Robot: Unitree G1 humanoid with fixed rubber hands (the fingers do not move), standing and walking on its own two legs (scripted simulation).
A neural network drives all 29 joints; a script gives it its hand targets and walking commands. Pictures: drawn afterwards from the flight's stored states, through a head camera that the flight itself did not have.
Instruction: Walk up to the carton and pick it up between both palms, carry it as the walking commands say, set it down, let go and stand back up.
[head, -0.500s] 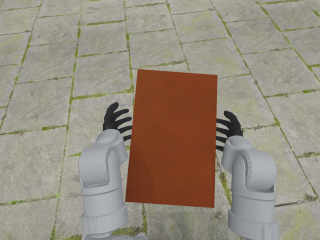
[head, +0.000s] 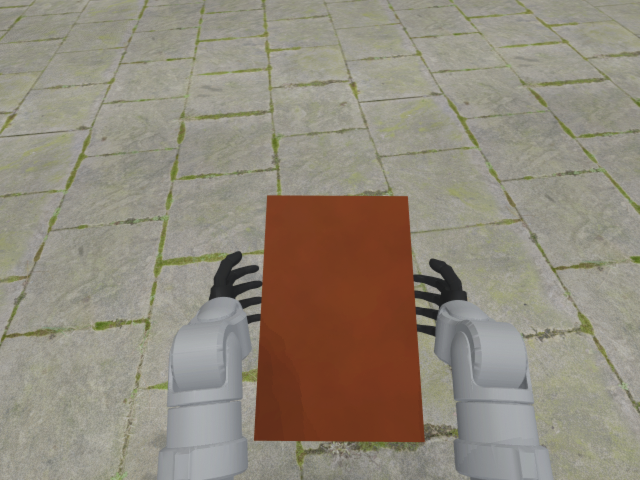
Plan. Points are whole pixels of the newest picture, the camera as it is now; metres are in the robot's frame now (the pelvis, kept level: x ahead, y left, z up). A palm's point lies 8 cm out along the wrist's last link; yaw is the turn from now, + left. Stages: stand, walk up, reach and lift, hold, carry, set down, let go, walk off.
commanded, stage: carry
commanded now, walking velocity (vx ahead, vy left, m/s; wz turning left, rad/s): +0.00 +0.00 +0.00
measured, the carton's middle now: (335, 317) +0.36 +0.01 -0.03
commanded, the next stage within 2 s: none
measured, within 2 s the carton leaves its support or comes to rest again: neither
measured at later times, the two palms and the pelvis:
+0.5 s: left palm (202, 220) +0.48 +0.21 +0.05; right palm (382, 220) +0.48 -0.06 +0.04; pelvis +0.18 +0.06 +0.00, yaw +3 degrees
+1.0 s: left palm (193, 144) +0.68 +0.27 +0.04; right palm (338, 140) +0.70 +0.00 +0.02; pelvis +0.39 +0.10 -0.01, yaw +6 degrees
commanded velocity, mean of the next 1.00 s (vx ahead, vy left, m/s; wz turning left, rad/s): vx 0.00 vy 0.00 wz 0.00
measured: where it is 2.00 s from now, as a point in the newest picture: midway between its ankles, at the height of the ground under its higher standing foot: (277, 294)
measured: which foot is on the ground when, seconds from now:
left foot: down 0.00-0.14, up 0.16-0.30, down 0.32-0.58, up 0.60-0.74, down 0.76-1.00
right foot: up 0.00-0.08, down 0.10-0.38, up 0.40-0.54, down 0.56-0.82, up 0.84-0.98, down 1.00-1.00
